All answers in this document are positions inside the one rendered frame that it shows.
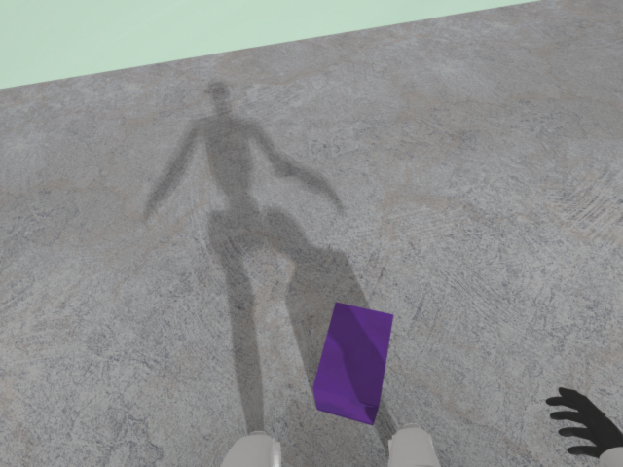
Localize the carton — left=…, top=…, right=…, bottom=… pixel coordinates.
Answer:
left=312, top=303, right=393, bottom=425

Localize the right robot shin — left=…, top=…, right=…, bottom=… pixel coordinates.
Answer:
left=403, top=423, right=433, bottom=446

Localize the right robot forearm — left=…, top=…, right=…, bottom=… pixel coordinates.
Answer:
left=599, top=447, right=623, bottom=467

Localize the left robot thigh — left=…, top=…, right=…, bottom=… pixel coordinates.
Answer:
left=220, top=435, right=281, bottom=467

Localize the robot right hand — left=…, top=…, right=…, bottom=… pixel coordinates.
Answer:
left=545, top=387, right=623, bottom=458

